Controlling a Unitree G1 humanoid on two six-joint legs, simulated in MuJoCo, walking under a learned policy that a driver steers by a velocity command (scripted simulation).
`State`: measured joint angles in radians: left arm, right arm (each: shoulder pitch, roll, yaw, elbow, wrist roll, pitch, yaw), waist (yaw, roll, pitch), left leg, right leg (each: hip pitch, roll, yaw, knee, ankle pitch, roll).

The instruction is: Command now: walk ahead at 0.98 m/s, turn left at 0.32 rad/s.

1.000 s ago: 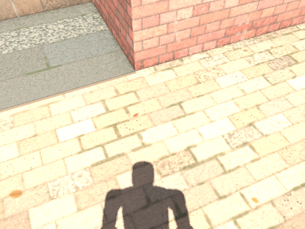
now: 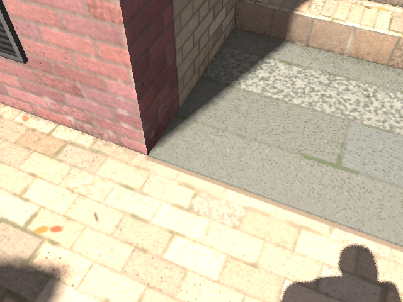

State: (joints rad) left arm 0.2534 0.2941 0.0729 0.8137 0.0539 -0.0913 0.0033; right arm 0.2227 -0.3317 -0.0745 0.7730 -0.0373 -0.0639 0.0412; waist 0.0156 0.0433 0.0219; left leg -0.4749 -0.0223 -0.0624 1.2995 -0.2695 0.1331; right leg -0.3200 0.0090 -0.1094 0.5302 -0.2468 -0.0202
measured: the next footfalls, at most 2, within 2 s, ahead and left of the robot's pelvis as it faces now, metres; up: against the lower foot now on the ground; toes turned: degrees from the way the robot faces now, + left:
left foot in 0.26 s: +0.44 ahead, +0.13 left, +0.00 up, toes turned -5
right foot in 0.72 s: +0.82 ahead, -0.16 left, +0.00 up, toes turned -33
